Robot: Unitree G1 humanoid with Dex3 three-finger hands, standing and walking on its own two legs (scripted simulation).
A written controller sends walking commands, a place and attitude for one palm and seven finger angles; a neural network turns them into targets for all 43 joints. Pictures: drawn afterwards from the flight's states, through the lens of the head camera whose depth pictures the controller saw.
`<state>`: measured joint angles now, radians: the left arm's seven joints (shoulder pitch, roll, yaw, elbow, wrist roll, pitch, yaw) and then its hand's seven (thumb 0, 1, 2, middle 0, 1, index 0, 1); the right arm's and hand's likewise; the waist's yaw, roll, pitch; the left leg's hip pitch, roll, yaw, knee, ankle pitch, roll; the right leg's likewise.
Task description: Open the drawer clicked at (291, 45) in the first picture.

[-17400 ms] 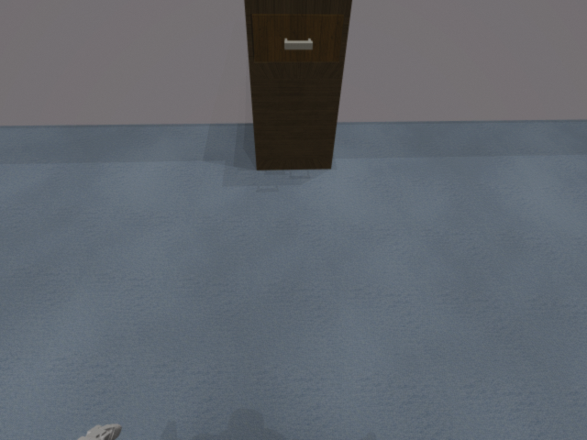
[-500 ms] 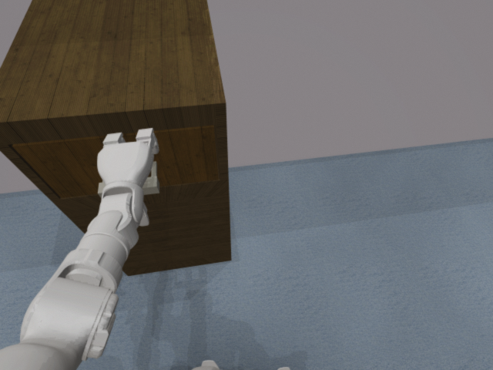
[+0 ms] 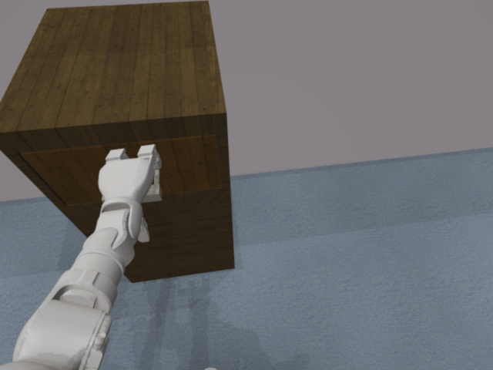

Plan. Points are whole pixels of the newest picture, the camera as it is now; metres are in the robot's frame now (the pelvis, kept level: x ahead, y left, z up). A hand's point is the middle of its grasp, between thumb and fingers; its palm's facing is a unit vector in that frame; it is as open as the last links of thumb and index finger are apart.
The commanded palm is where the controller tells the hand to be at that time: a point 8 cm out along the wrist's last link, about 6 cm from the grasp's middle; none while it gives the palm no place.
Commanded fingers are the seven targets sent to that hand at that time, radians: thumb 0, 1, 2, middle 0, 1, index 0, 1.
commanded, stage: re-aim the fingers above the handle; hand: left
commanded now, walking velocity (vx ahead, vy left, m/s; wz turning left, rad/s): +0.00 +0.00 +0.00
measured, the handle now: (133, 186) +0.48 +0.24 -0.05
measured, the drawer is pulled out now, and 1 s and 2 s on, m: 0.00 0.00 0.00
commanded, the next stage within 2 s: lower the fingers behind the handle in 0.96 s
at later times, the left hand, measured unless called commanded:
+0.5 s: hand (150, 201) +0.40 +0.18 +0.01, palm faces -0.05 -0.08 -1.00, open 13.8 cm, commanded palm +0.38 +0.18 +0.07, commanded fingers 0.00 -0.50 0.30 -0.30 -1.20 -0.30 -1.20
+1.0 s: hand (164, 194) +0.42 +0.15 +0.00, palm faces -0.03 -0.10 -0.99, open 13.8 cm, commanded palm +0.40 +0.19 +0.07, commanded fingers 0.00 -0.50 0.30 -0.30 -1.20 -0.30 -1.20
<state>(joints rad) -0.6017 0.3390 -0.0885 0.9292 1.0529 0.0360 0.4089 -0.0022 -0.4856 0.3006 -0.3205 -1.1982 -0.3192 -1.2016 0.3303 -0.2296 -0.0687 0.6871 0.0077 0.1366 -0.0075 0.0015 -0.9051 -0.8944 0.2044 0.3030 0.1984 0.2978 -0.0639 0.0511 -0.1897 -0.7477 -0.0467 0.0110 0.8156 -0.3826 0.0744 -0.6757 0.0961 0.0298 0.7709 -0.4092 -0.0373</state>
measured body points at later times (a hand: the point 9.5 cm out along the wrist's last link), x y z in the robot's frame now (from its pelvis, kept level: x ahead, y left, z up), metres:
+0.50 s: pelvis +0.00 -0.01 +0.00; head +0.05 -0.01 +0.45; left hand +0.40 +0.18 +0.06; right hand +0.11 -0.26 -0.12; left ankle +0.00 +0.07 -0.70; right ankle -0.03 -0.10 -0.70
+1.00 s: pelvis +0.00 -0.01 +0.00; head +0.06 -0.02 +0.45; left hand +0.42 +0.16 +0.06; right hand +0.07 -0.28 -0.13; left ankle +0.00 +0.07 -0.70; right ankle -0.03 -0.10 -0.70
